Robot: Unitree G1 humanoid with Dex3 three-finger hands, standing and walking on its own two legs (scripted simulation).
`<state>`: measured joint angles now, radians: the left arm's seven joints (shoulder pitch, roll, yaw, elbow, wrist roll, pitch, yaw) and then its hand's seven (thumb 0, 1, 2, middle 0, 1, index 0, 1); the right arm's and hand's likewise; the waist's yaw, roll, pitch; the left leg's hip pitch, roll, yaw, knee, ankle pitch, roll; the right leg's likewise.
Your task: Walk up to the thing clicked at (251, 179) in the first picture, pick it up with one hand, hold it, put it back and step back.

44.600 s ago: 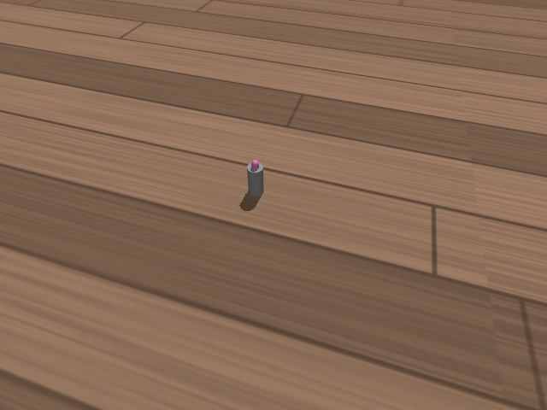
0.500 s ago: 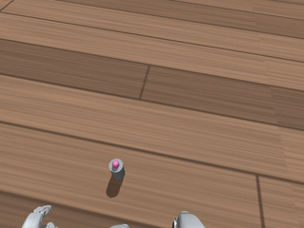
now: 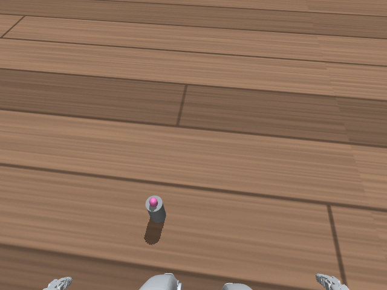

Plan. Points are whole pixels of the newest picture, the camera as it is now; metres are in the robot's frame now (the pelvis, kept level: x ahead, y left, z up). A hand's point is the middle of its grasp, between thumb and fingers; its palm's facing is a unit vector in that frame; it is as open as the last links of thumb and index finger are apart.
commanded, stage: step back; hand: left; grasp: from the side
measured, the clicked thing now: (155, 208) +0.52 +0.20 -0.65
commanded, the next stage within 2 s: none
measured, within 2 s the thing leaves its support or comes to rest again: neither
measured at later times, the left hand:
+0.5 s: hand out of the picture -0.04 +0.30 -0.15, palm faces +0.03 -0.94 -0.35, open 7.4 cm
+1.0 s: hand out of the picture -0.17 +0.24 -0.13, palm faces +0.02 -0.91 -0.41, open 7.4 cm
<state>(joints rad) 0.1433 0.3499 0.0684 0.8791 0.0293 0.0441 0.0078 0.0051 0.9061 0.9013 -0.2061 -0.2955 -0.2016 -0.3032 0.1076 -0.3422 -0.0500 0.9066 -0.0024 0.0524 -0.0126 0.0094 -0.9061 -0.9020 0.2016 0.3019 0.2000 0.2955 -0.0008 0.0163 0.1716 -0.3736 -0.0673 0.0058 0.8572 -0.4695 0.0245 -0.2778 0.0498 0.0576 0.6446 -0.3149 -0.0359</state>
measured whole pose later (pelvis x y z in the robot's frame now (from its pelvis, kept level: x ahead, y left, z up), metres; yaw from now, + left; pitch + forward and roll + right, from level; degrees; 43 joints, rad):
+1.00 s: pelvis -0.30 -0.02 +0.00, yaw +2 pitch -1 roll +0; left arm 0.13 0.36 0.09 0.74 0.05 0.07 0.01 0.01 0.90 0.90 -0.21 -0.30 -0.20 -0.30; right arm 0.24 -0.40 -0.04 0.87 -0.01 0.02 -0.04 0.01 -0.91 -0.90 0.20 0.30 0.20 0.30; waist -0.01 0.00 0.16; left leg -0.32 -0.05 -0.05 0.80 -0.46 -0.01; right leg -0.38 -0.01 -0.02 0.65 -0.25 -0.01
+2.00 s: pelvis -0.52 -0.11 +0.01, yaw +5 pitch -2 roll +1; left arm 0.26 0.40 0.07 0.95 0.02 0.00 -0.02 0.01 0.91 0.90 -0.21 -0.30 -0.20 -0.30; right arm 0.26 -0.35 -0.06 0.95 -0.04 -0.01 0.03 0.01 -0.90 -0.90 0.20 0.30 0.20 0.30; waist 0.00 -0.02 0.04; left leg -0.18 -0.01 -0.03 0.54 -0.32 0.01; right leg -0.36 -0.03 -0.02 0.77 -0.44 -0.02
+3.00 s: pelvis -0.47 -0.09 +0.02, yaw +6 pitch -3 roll +0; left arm 0.12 0.35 0.00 1.13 0.01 -0.02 -0.01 0.00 0.91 0.90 -0.21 -0.30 -0.20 -0.30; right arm 0.06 -0.35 -0.01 1.11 -0.01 -0.01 0.02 0.01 -0.91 -0.90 0.20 0.30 0.20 0.30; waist 0.01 0.01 0.05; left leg -0.18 0.03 0.02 0.38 -0.15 -0.02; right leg -0.11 -0.03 -0.02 0.38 -0.21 0.03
